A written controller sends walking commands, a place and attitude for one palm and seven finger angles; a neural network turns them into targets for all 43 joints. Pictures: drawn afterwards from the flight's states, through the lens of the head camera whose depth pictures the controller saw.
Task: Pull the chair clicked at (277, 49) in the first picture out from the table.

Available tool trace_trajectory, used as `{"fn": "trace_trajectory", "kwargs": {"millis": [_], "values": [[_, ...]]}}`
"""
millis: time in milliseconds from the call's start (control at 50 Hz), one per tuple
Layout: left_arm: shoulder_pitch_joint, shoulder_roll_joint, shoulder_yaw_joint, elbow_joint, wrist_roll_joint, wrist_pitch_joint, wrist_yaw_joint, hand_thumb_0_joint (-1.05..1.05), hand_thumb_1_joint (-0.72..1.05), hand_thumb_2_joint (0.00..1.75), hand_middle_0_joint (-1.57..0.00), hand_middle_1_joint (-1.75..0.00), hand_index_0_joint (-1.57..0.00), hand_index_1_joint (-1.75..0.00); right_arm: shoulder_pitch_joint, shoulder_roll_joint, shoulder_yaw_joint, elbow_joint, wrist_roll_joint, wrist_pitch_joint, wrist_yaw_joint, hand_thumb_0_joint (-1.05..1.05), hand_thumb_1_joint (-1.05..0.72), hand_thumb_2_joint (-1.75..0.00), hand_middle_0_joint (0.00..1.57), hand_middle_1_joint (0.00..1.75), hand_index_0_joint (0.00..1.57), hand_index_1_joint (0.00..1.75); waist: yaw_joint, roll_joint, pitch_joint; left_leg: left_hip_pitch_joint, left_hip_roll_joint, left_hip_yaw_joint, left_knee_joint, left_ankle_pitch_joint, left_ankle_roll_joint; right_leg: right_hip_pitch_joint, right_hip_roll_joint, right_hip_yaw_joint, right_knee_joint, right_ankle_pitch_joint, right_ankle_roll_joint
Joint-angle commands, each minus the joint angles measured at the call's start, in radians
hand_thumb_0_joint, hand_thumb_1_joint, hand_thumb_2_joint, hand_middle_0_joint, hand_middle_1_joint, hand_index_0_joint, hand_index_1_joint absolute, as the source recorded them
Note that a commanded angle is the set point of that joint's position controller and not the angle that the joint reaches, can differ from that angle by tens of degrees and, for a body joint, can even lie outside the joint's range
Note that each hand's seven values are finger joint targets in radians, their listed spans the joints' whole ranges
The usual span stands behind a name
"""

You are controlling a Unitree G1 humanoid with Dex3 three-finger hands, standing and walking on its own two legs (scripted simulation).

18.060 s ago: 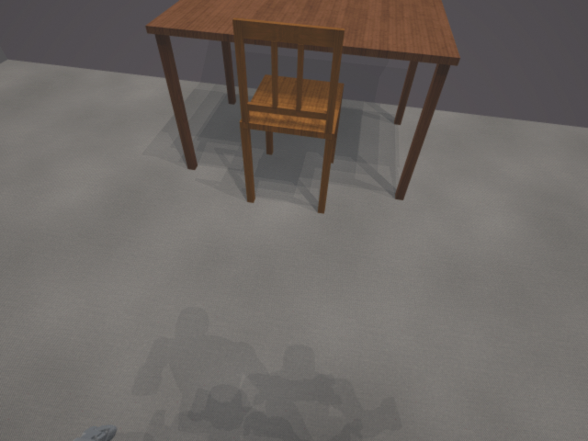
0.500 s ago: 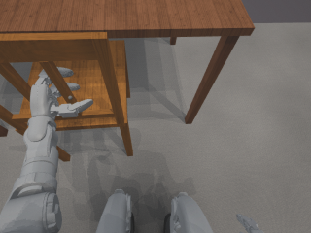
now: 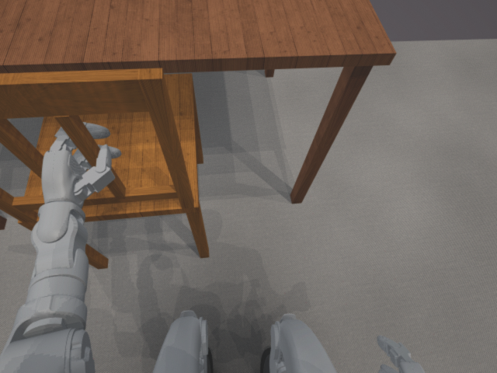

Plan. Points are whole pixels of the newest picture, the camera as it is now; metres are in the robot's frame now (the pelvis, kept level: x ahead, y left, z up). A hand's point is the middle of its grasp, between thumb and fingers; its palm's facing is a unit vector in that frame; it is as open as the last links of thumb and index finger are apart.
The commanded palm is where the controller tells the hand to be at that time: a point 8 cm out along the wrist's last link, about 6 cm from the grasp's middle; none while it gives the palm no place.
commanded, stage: hook a spindle and tug to test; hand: left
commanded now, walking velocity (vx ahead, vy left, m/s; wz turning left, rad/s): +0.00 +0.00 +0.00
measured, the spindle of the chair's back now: (38, 164) +0.44 +0.34 +0.01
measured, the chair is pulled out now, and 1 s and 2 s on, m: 0.00 0.07 0.16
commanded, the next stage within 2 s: step backward, pulling the chair out in 0.36 s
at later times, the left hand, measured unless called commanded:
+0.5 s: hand (107, 184) +0.39 +0.22 +0.03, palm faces +0.14 -0.99 -0.05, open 5.4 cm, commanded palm +0.36 +0.26 +0.03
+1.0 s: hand (125, 199) +0.36 +0.18 +0.05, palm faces +0.10 -0.98 -0.16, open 4.9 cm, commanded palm +0.33 +0.23 +0.05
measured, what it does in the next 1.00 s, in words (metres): rises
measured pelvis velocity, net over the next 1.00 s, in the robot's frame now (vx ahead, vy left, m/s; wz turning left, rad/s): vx -0.01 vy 0.02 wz -0.01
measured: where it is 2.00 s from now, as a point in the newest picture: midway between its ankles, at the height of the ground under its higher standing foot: outside the picture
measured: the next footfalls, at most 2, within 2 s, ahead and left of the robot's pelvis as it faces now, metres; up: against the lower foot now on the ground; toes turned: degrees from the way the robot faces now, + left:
none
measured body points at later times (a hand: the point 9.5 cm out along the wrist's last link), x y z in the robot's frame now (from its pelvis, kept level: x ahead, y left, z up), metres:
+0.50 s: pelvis +0.01 +0.01 +0.01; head +0.12 +0.02 +0.44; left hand +0.38 +0.27 +0.03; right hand +0.13 -0.25 -0.11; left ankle +0.04 +0.11 -0.62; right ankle +0.02 -0.11 -0.62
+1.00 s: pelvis -0.01 +0.02 +0.10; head +0.08 +0.03 +0.54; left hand +0.35 +0.23 +0.06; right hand +0.07 -0.26 -0.01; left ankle +0.04 +0.11 -0.62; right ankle +0.02 -0.11 -0.62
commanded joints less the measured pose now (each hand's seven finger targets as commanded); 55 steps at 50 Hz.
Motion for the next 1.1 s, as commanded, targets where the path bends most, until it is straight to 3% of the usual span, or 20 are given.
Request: {"fn": "trace_trajectory", "kwargs": {"millis": [0,40,140,220,320,420,440,460,480,500,520,560,600,620,680,760,840,920,1000,1080], "values": [[-0.149,0.171,0.009,-0.226,-0.001,-0.089,-0.025,0.00,0.90,0.90,-0.50,-1.45,-0.50,-1.45,0.074,-0.161,-0.059,-0.091,0.008,-0.031,-0.004,0.00,-0.90,-0.90,0.20,0.30,0.20,0.30,0.029,0.043,-0.441,0.359,-0.055,-0.071,-0.146,0.379,-0.010,0.240,0.037,0.071,-0.154,0.384,0.009],[-0.150,0.191,0.028,-0.237,0.003,-0.096,-0.022,0.00,0.90,0.90,-0.50,-1.45,-0.50,-1.45,0.072,-0.161,-0.059,-0.090,0.006,-0.032,-0.006,0.00,-0.90,-0.90,0.20,0.30,0.20,0.30,0.033,0.054,-0.440,0.359,-0.053,-0.068,-0.143,0.390,-0.011,0.237,0.036,0.073,-0.146,0.399,0.009],[-0.048,0.123,-0.012,-0.312,-0.008,-0.095,-0.020,0.00,0.90,0.90,-0.50,-1.45,-0.50,-1.45,0.068,-0.156,-0.065,-0.108,0.008,-0.032,0.003,0.00,-0.90,-0.90,0.20,0.30,0.20,0.30,0.052,0.107,-0.473,0.469,-0.045,-0.083,-0.156,0.506,-0.028,0.202,0.038,0.052,-0.139,0.418,0.004],[-0.033,0.090,-0.048,-0.350,-0.009,-0.081,-0.010,0.00,0.90,0.90,-0.50,-1.45,-0.50,-1.45,0.067,-0.157,-0.070,-0.108,0.008,-0.031,0.005,0.00,-0.90,-0.90,0.20,0.30,0.20,0.30,0.035,0.084,-0.460,0.481,-0.040,-0.089,-0.156,0.509,-0.029,0.186,0.041,0.046,-0.142,0.408,0.006],[-0.004,0.097,-0.038,-0.370,0.002,-0.090,0.010,0.00,0.90,0.90,-0.50,-1.45,-0.50,-1.45,0.058,-0.156,-0.070,-0.111,0.007,-0.031,0.000,0.00,-0.90,-0.90,0.20,0.30,0.20,0.30,0.042,0.065,-0.440,0.464,-0.042,-0.089,-0.162,0.498,-0.030,0.194,0.039,0.045,-0.137,0.403,0.005],[-0.091,0.105,-0.040,-0.354,0.014,-0.099,0.019,0.00,0.90,0.90,-0.50,-1.45,-0.50,-1.45,0.049,-0.155,-0.064,-0.098,0.003,-0.034,-0.008,0.00,-0.90,-0.90,0.20,0.30,0.20,0.30,0.028,0.084,-0.402,0.433,-0.047,-0.092,-0.161,0.410,-0.032,0.157,0.037,0.046,-0.136,0.348,0.002],[-0.153,0.057,-0.089,-0.345,0.018,-0.100,0.018,0.00,0.90,0.90,-0.50,-1.45,-0.50,-1.45,0.045,-0.146,-0.060,-0.091,0.003,-0.038,-0.009,0.00,-0.90,-0.90,0.20,0.30,0.20,0.30,0.007,0.094,-0.392,0.435,-0.048,-0.092,-0.157,0.389,-0.030,0.135,0.034,0.046,-0.139,0.335,0.005],[-0.207,0.444,0.059,-0.399,0.156,0.032,0.158,0.00,0.90,0.90,-0.50,-1.45,-0.50,-1.45,0.094,-0.177,-0.065,-0.156,0.044,0.052,-0.040,0.00,-0.90,-0.90,0.20,0.30,0.20,0.30,0.075,0.140,-0.568,0.718,-0.034,-0.062,-0.355,0.343,0.004,0.493,-0.038,0.147,-0.331,0.336,-0.002],[-0.184,0.291,-0.052,-0.419,0.155,0.106,0.207,0.00,0.90,0.90,-0.50,-1.45,-0.50,-1.45,0.098,-0.141,-0.053,-0.184,0.052,0.077,-0.068,0.00,-0.90,-0.90,0.20,0.30,0.20,0.30,0.037,0.160,-0.500,0.758,-0.051,-0.055,-0.396,0.397,0.012,0.515,-0.035,0.113,-0.387,0.452,0.007],[-0.144,0.211,-0.102,-0.431,0.149,0.147,0.229,0.00,0.90,0.90,-0.50,-1.45,-0.50,-1.45,0.100,-0.135,-0.052,-0.190,0.054,0.086,-0.082,0.00,-0.90,-0.90,0.20,0.30,0.20,0.30,0.026,0.136,-0.483,0.763,-0.047,-0.059,-0.405,0.455,0.014,0.530,-0.041,0.101,-0.393,0.528,0.015],[-0.092,0.196,-0.103,-0.392,0.151,0.191,0.244,0.00,0.90,0.90,-0.50,-1.45,-0.50,-1.45,0.088,-0.145,-0.052,-0.195,0.056,0.100,-0.092,0.00,-0.90,-0.90,0.20,0.30,0.20,0.30,0.026,0.148,-0.491,0.781,-0.031,-0.068,-0.412,0.535,0.010,0.522,-0.045,0.105,-0.382,0.574,0.019],[-0.003,0.120,-0.174,-0.242,0.160,0.260,0.264,0.00,0.90,0.90,-0.50,-1.45,-0.50,-1.45,0.066,-0.137,-0.036,-0.181,0.060,0.143,-0.104,0.00,-0.90,-0.90,0.20,0.30,0.20,0.30,0.018,0.084,-0.340,0.702,-0.007,-0.101,-0.486,0.435,0.013,0.526,-0.045,0.092,-0.420,0.477,0.031],[-0.069,0.123,-0.190,-0.176,0.163,0.287,0.289,0.00,0.90,0.90,-0.50,-1.45,-0.50,-1.45,0.070,-0.137,-0.023,-0.163,0.060,0.161,-0.118,0.00,-0.90,-0.90,0.20,0.30,0.20,0.30,0.000,0.006,-0.288,0.695,-0.001,-0.090,-0.508,0.466,0.021,0.594,-0.051,0.097,-0.481,0.572,0.043],[-0.119,0.148,-0.176,-0.168,0.165,0.281,0.300,0.00,0.90,0.90,-0.50,-1.45,-0.50,-1.45,0.078,-0.144,-0.022,-0.159,0.055,0.166,-0.125,0.00,-0.90,-0.90,0.20,0.30,0.20,0.30,0.001,0.010,-0.302,0.718,0.001,-0.092,-0.522,0.539,0.017,0.622,-0.053,0.095,-0.495,0.626,0.045],[-0.167,0.130,-0.194,-0.085,0.170,0.257,0.314,0.00,0.90,0.90,-0.50,-1.45,-0.50,-1.45,0.078,-0.146,-0.020,-0.134,0.046,0.176,-0.123,0.00,-0.90,-0.90,0.20,0.30,0.20,0.30,0.006,0.143,-0.275,0.829,0.029,-0.111,-0.565,0.744,0.011,0.617,-0.049,0.092,-0.540,0.654,0.054],[-0.196,0.093,-0.230,-0.043,0.166,0.234,0.306,0.00,0.90,0.90,-0.50,-1.45,-0.50,-1.45,0.077,-0.142,-0.028,-0.117,0.038,0.187,-0.111,0.00,-0.90,-0.90,0.20,0.30,0.20,0.30,0.015,0.247,-0.283,0.984,0.060,-0.134,-0.602,0.942,0.005,0.607,-0.023,0.082,-0.601,0.567,0.050],[-0.146,0.068,-0.250,-0.045,0.152,0.221,0.289,0.00,0.90,0.90,-0.50,-1.45,-0.50,-1.45,0.043,-0.143,-0.034,-0.127,0.036,0.192,-0.103,0.00,-0.90,-0.90,0.20,0.30,0.20,0.30,0.032,0.275,-0.286,1.033,0.081,-0.160,-0.664,0.935,0.005,0.628,-0.001,0.072,-0.643,0.456,0.042],[-0.097,0.067,-0.251,-0.054,0.139,0.221,0.278,0.00,0.90,0.90,-0.50,-1.45,-0.50,-1.45,0.011,-0.149,-0.037,-0.143,0.039,0.196,-0.108,0.00,-0.90,-0.90,0.20,0.30,0.20,0.30,0.038,0.199,-0.274,0.985,0.082,-0.152,-0.713,0.822,0.010,0.704,0.005,0.072,-0.688,0.484,0.038],[-0.134,0.053,-0.271,-0.059,0.135,0.216,0.279,0.00,0.90,0.90,-0.50,-1.45,-0.50,-1.45,-0.012,-0.143,-0.035,-0.141,0.043,0.196,-0.116,0.00,-0.90,-0.90,0.20,0.30,0.20,0.30,0.020,0.148,-0.239,0.955,0.090,-0.142,-0.764,0.676,0.016,0.720,-0.001,0.076,-0.710,0.449,0.044],[-0.187,0.051,-0.282,-0.032,0.137,0.205,0.289,0.00,0.90,0.90,-0.50,-1.45,-0.50,-1.45,-0.022,-0.143,-0.035,-0.119,0.044,0.188,-0.124,0.00,-0.90,-0.90,0.20,0.30,0.20,0.30,0.014,0.153,-0.208,0.940,0.092,-0.140,-0.798,0.561,0.024,0.716,-0.008,0.086,-0.721,0.386,0.045]]}}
